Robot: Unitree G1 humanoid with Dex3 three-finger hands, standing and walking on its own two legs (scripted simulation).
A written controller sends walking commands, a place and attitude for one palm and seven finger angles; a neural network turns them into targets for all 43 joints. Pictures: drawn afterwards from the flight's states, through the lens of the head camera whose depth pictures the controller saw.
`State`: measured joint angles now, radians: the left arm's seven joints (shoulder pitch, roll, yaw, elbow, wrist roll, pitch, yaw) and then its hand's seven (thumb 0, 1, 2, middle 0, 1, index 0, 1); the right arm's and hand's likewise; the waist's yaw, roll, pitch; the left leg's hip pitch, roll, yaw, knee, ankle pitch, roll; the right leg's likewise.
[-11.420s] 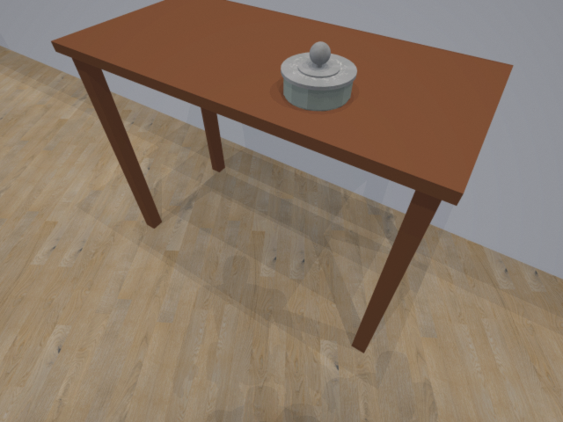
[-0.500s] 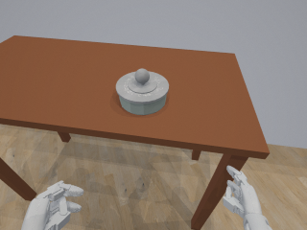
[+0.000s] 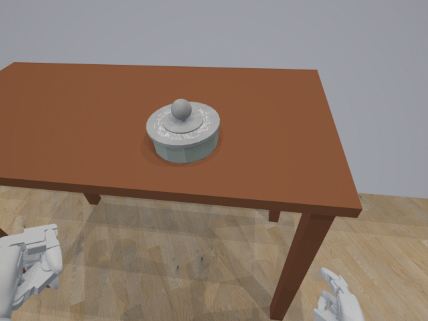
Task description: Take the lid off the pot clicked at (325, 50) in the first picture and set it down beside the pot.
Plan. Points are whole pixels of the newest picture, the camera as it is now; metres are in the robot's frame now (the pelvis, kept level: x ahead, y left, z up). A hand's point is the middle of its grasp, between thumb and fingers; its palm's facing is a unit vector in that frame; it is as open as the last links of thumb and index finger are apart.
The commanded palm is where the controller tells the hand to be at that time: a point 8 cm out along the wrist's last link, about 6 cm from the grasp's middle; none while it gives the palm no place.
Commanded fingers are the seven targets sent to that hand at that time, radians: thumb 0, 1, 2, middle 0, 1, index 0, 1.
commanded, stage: raise the hand higher, near the body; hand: left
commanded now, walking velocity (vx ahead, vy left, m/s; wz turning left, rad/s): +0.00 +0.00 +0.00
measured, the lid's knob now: (181, 109) +0.50 +0.14 +0.16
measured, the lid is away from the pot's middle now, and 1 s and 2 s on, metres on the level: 0.00 0.00 0.00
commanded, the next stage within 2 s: reach forward and open the fingers in 0.54 s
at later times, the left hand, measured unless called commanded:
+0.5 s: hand (38, 228) +0.17 +0.24 +0.20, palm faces +0.41 -0.81 -0.42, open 3.1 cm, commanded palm +0.11 +0.28 +0.22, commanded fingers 0.00 0.90 0.90 -1.30 -1.50 -1.30 -1.50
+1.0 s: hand (16, 212) +0.19 +0.29 +0.20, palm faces +0.16 -0.03 -0.99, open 3.0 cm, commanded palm +0.16 +0.28 +0.26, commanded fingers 0.00 0.32 1.30 -1.16 -0.83 -1.16 -0.83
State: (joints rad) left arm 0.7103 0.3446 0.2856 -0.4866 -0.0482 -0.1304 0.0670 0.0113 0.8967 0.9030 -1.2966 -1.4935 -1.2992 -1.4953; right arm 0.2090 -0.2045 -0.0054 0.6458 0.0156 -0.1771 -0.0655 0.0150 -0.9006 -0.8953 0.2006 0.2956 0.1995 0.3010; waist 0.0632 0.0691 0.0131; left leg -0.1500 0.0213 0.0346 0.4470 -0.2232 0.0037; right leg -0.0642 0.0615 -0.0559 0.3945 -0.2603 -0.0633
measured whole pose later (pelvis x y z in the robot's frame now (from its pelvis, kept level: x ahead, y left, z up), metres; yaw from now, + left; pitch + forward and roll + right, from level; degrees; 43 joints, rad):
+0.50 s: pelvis +0.00 +0.01 +0.00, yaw +0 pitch -5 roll +0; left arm 0.54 0.35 0.34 -0.60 -0.07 -0.17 0.06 0.01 0.89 0.90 -1.31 -1.50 -1.31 -1.50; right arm 0.16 -0.20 0.02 0.62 0.01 -0.18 -0.05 0.01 -0.90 -0.90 0.20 0.30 0.20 0.30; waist 0.08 0.06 0.03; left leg -0.12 0.01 0.04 0.44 -0.23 0.02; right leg -0.04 0.05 -0.05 0.39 -0.26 -0.05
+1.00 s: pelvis -0.03 +0.03 -0.01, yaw +1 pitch -2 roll -1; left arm 0.27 0.73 0.21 -0.56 0.63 0.15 -0.16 0.00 0.62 1.11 -1.25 -1.15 -1.25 -1.15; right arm 0.07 -0.29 0.03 0.54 0.06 0.07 0.02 0.01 -0.90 -0.90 0.20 0.30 0.20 0.30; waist 0.10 0.14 -0.01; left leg -0.27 -0.03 0.04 0.51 -0.20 0.05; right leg -0.20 0.01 -0.06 0.50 -0.27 -0.02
